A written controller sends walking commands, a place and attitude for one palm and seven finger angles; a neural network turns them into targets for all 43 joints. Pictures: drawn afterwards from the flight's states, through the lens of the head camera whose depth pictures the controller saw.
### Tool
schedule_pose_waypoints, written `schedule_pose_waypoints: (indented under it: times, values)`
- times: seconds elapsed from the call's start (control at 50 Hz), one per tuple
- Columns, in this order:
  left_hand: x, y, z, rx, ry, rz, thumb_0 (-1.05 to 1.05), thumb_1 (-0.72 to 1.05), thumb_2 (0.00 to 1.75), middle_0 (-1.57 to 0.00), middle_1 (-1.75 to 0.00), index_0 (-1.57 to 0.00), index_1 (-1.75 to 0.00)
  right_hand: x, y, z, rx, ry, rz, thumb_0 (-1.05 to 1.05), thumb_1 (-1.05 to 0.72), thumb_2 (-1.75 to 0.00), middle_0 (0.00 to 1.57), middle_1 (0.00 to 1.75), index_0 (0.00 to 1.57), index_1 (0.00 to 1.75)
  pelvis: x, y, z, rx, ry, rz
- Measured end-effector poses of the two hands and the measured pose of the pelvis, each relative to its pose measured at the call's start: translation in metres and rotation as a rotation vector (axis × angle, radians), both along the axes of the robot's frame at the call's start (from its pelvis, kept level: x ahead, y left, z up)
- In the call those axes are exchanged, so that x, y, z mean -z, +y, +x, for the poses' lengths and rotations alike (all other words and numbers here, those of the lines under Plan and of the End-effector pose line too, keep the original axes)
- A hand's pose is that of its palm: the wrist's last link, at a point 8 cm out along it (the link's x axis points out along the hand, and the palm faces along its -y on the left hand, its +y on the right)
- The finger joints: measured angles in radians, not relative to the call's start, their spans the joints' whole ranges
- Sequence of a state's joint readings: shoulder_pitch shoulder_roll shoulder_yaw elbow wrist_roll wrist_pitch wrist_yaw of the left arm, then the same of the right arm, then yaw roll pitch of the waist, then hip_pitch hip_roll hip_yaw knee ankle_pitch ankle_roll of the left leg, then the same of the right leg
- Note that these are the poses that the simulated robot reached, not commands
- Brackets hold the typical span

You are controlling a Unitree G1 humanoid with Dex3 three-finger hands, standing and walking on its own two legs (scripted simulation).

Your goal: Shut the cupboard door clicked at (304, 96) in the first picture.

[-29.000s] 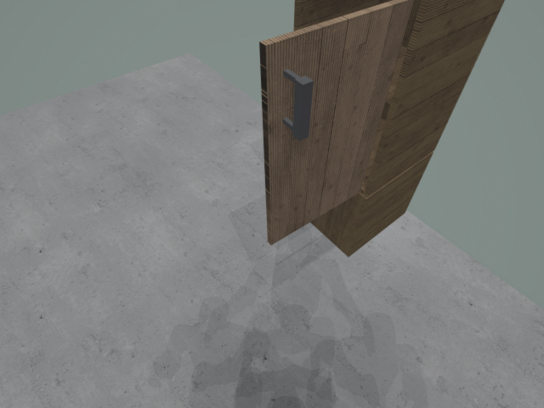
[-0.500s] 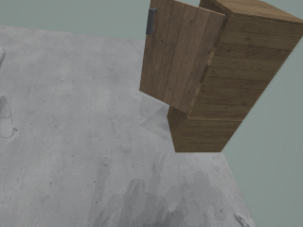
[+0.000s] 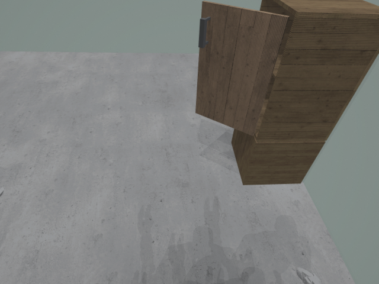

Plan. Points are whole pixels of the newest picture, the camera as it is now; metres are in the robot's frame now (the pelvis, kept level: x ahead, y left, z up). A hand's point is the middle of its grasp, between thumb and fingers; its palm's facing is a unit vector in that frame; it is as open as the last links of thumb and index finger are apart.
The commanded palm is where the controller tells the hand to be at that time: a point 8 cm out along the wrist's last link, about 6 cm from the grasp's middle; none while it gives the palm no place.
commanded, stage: stop stepping back and stand still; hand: left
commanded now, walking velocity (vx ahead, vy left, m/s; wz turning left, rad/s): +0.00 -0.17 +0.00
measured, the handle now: (205, 32) +1.11 +0.05 +0.14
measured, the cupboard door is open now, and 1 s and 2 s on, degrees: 54 54 54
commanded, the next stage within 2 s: let the arm hang, fingers relaxed in 0.80 s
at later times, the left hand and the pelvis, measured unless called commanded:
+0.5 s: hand (36, 168) +0.24 +0.30 +0.17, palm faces +0.50 -0.66 -0.56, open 7.4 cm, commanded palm +0.19 +0.30 +0.18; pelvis +0.05 +0.00 +0.01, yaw +0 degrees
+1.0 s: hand (65, 202) +0.26 +0.30 +0.04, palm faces +0.27 -0.82 -0.51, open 7.4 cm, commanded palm none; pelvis +0.06 +0.03 +0.00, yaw +2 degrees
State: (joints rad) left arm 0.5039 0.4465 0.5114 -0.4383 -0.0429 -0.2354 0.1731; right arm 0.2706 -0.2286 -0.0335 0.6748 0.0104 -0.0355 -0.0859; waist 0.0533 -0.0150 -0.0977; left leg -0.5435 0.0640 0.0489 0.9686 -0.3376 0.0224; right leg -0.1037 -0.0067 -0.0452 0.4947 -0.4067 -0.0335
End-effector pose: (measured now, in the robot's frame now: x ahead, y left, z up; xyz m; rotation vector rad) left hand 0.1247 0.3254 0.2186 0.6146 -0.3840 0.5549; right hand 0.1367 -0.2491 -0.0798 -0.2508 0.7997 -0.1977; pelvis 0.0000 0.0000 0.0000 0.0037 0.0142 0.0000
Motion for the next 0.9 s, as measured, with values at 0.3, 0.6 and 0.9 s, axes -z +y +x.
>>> schedule_pose_waypoints:
  times: [0.3,0.6,0.9]
  values:
    - [0.008,-0.048,0.054,0.247,0.140,0.086,0.02,0.89,0.90,-0.22,-0.30,-0.21,-0.30,0.012,0.053,0.028,-0.077,-0.028,0.139,0.01,-0.90,-0.90,0.21,0.30,0.20,0.30,0.008,-0.001,0.015,-0.025,-0.023,-0.001]
    - [0.073,-0.007,0.098,0.005,0.253,-0.226,0.01,0.89,0.90,-0.21,-0.30,-0.21,-0.30,0.010,0.011,0.077,-0.023,0.035,0.009,0.01,-0.91,-0.90,0.21,0.30,0.20,0.30,0.001,0.012,0.066,-0.028,-0.025,0.007]
    - [0.009,-0.003,0.102,0.095,0.234,0.054,0.01,0.89,0.90,-0.21,-0.30,-0.21,-0.30,-0.013,0.044,0.114,-0.055,-0.097,0.112,0.00,-0.90,-0.90,0.20,0.30,0.20,0.30,-0.006,0.012,0.066,0.001,0.027,-0.018]
